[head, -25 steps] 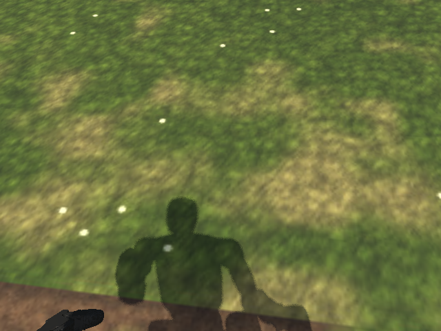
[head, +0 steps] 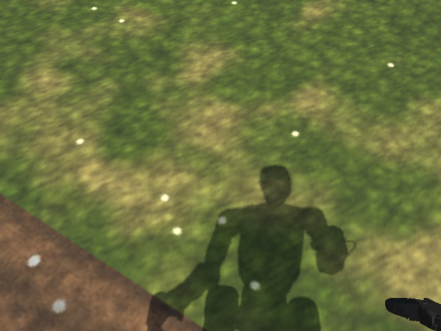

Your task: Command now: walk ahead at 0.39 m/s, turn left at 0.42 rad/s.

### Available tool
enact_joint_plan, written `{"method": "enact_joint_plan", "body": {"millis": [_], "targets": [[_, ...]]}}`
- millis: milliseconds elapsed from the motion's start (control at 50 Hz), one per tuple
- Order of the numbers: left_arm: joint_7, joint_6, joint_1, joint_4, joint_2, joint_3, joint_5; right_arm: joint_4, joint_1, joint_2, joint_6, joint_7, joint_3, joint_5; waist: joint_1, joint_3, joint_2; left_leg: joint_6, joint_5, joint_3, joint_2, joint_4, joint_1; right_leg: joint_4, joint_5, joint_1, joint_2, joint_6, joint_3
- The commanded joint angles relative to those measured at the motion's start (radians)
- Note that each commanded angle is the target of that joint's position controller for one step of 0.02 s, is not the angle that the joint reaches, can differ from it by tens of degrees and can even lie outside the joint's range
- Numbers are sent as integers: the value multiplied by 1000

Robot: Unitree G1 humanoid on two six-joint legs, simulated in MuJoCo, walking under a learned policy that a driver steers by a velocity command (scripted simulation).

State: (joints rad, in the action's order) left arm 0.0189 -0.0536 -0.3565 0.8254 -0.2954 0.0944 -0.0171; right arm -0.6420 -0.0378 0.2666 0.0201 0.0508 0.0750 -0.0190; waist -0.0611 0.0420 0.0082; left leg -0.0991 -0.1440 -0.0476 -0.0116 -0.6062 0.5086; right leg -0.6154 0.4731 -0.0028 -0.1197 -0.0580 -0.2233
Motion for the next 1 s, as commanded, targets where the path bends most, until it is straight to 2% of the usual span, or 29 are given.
{"method": "enact_joint_plan", "body": {"millis": [20,40,60,80,100,120,160,240,300,380,440,480,500,520,540,560,580,600,620,660,740,800,860,880,920,940,960,980,1000], "targets": [[-10,-57,-27,-126,-67,-23,21,13,-344,282,14,-30,78,14,150,-480,216,-355,285,820,419,229,-941,-793,184,-710,134,0,243],[-17,-65,52,-117,-142,-1,-24,-6,-323,200,20,-26,51,27,177,-390,89,-295,475,612,384,222,-859,-805,99,-743,71,14,297],[-12,-62,83,-120,-128,-8,-26,-18,-275,155,26,-27,37,19,149,-282,69,-245,573,445,339,197,-732,-740,38,-742,28,26,277],[-3,-55,101,-103,-121,-7,-5,-22,-210,117,31,-27,23,11,116,-209,19,-200,590,348,292,211,-596,-662,-10,-705,-7,25,273],[0,-41,92,-96,-128,0,3,-23,-165,93,35,-30,14,14,81,-173,37,-179,611,288,267,241,-489,-614,-43,-639,-22,25,279],[-1,-24,63,-83,-117,0,1,-29,-144,93,39,-31,11,27,54,-163,52,-166,630,243,254,275,-405,-591,-78,-563,-23,24,283],[2,5,15,-61,-78,-6,-1,-53,-112,94,56,-35,10,40,17,-152,47,-163,703,153,240,317,-318,-524,-143,-497,-5,8,283],[4,19,75,-76,-45,-17,7,-91,-73,102,56,-59,9,45,22,-119,70,-120,682,9,204,350,-307,-294,-341,-488,13,-3,279],[-9,22,157,-111,-50,-18,4,-115,-98,129,35,-76,15,40,63,-101,65,-114,630,-12,225,353,-379,-183,-413,-515,22,3,256],[-31,37,207,-158,-60,-13,7,-135,-118,146,-4,-85,22,26,85,-75,62,-117,569,-4,278,301,-477,-116,-317,-564,30,25,230],[-52,45,213,-188,-61,-8,5,-131,-111,159,-31,-93,28,10,82,-65,74,-101,580,6,307,212,-512,-66,-207,-561,53,57,195],[-60,40,154,-185,-68,0,3,-124,-89,164,-42,-103,31,-5,42,-95,68,-51,654,-29,277,78,-506,75,-276,-446,99,97,153],[-52,35,85,-174,-111,18,11,-129,-117,158,-39,-105,30,-4,12,-144,18,8,619,-74,212,-69,-450,173,-498,-292,111,136,188],[-30,33,14,-180,-231,50,23,-96,-113,128,-28,-101,20,32,5,-219,-178,92,260,-114,99,-342,-216,156,-1015,-56,-69,233,459],[-26,33,-10,-187,-275,52,44,-61,-106,78,-18,-88,2,61,20,-318,-318,145,-535,-17,-90,-602,76,186,-1221,131,-274,456,799],[-30,29,15,-203,-200,31,37,-84,-88,114,-15,-73,10,40,-9,-366,-159,136,-545,149,-34,-695,98,199,-1094,117,-253,444,743],[-27,25,87,-216,-176,26,26,-78,-66,124,-18,-68,15,11,16,-275,-107,129,-469,146,-6,-692,140,206,-974,36,-202,393,641],[-22,31,139,-222,-153,22,7,-89,-63,119,-24,-76,16,13,40,-208,-34,135,-401,136,17,-631,152,226,-835,-38,-148,339,580],[-15,39,176,-232,-141,16,-3,-87,-53,134,-32,-86,23,23,55,-167,-35,144,-342,134,31,-562,133,248,-735,-110,-115,311,551],[-6,51,197,-244,-151,18,11,-90,-78,111,-40,-89,20,22,82,-160,-105,166,-280,115,5,-480,45,267,-697,-201,-61,295,517],[13,60,175,-252,-174,30,11,-91,-72,90,-36,-97,12,17,63,-188,-135,195,-227,129,-11,-298,-3,258,-603,-203,-47,288,543],[19,73,189,-264,-178,31,13,-86,-61,97,-32,-91,12,15,52,-180,-164,193,-197,137,-20,-202,-56,265,-444,-243,-32,274,592],[16,83,198,-274,-175,31,13,-82,-66,110,-15,-77,17,10,43,-168,-192,176,-210,141,-29,-99,-97,251,-397,-238,-28,265,665],[15,87,204,-278,-175,31,11,-82,-78,114,-7,-71,20,8,47,-166,-198,167,-206,139,-32,-48,-116,240,-405,-231,-27,260,689],[18,95,231,-288,-166,27,-2,-100,-144,118,6,-62,27,7,88,-161,-193,137,-84,113,-31,166,-236,189,-406,-261,11,220,691],[20,98,209,-289,-141,20,-3,-108,-179,159,8,-63,40,16,87,-165,-142,103,-25,169,54,240,-337,125,-303,-331,58,173,655],[16,98,149,-283,-77,4,10,-95,-179,230,0,-71,54,34,42,-171,98,14,74,381,287,290,-433,-117,-1,-470,185,109,492],[13,85,172,-324,-131,22,5,-92,-155,261,-3,-65,58,71,35,-109,317,-148,178,600,423,336,-338,-316,180,-627,258,64,375],[12,80,155,-296,-203,44,12,-55,-94,201,2,-69,44,67,34,-90,205,-166,177,537,406,328,-316,-480,119,-619,194,40,407]]}}
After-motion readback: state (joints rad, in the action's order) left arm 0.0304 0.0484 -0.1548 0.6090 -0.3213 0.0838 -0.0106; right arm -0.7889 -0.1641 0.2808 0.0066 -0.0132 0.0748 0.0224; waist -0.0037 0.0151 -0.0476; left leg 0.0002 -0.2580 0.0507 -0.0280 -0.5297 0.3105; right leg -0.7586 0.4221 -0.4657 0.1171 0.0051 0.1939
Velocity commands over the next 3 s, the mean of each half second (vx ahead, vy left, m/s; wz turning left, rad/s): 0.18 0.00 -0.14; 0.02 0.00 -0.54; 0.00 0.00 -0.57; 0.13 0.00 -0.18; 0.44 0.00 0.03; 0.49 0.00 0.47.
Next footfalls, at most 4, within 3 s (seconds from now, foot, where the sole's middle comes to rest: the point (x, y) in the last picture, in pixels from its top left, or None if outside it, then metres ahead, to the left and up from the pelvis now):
0.50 right None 0.26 -0.13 -0.75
0.94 left None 0.32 0.10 -0.75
1.38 right None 0.16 -0.12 -0.75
1.82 left None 0.30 0.05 -0.75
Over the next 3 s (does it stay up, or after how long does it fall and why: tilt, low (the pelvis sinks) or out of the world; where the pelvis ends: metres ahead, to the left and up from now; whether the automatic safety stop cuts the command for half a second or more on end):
stays up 0.57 -0.41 0.03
